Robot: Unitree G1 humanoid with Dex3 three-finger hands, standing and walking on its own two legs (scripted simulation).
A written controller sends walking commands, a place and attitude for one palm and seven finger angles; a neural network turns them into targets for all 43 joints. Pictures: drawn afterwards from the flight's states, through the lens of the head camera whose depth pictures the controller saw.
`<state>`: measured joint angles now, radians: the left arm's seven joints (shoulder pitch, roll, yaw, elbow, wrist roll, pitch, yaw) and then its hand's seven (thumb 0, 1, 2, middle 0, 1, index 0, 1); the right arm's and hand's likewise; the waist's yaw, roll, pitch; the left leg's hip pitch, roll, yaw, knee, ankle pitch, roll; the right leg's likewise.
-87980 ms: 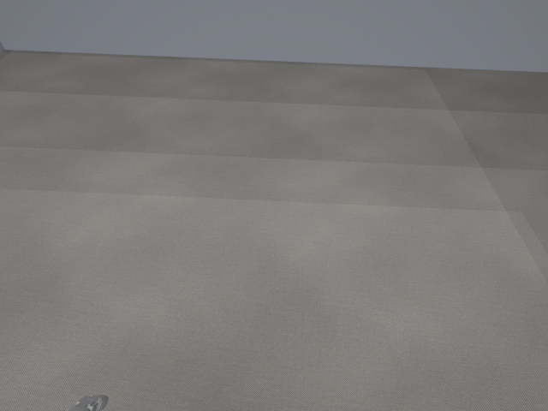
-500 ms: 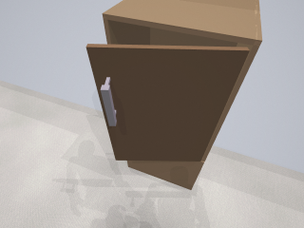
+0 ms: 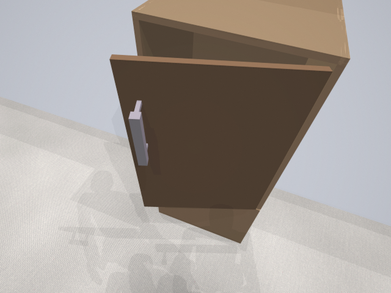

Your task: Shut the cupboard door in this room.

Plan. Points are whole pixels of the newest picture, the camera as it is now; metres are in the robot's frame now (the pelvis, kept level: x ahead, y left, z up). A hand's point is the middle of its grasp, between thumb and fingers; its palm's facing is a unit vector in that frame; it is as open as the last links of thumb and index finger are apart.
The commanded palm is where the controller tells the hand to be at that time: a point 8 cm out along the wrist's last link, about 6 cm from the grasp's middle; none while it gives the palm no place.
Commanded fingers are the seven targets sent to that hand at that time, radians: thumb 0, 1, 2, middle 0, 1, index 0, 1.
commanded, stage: look again from close up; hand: left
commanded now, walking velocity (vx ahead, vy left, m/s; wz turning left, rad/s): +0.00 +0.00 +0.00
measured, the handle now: (141, 134) +0.43 +0.16 +0.07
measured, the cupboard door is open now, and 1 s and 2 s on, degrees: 20 20 20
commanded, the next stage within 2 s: raise the hand and make a fist in 0.16 s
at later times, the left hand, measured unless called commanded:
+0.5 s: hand (121, 247) +0.20 +0.16 +0.00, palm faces +0.17 -0.98 -0.02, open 6.9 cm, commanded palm +0.11 +0.21 -0.05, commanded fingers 0.00 0.90 0.90 -0.42 -0.54 -0.42 -0.54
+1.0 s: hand (122, 257) +0.19 +0.15 -0.01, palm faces +0.04 -1.00 -0.03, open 4.6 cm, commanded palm +0.14 +0.22 +0.00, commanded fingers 0.00 0.90 0.90 -0.88 -1.04 -0.88 -1.04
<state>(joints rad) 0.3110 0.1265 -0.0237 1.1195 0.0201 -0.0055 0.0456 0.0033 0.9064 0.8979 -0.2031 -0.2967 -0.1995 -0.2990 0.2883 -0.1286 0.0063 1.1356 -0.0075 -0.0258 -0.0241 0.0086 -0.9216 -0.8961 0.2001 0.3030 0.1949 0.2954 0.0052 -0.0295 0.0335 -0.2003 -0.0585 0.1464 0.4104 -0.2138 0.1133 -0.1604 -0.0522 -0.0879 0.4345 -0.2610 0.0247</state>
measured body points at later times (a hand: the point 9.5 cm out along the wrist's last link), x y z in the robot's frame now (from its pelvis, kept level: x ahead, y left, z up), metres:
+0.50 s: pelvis -0.01 +0.00 -0.03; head +0.00 -0.01 +0.42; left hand +0.19 +0.21 +0.00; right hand +0.11 -0.26 -0.13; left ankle +0.01 +0.04 -0.74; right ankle +0.04 -0.11 -0.74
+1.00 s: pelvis +0.01 -0.05 -0.07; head +0.05 -0.04 +0.38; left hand +0.18 +0.21 +0.00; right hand +0.23 -0.22 -0.14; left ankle +0.01 +0.04 -0.74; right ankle +0.04 -0.11 -0.74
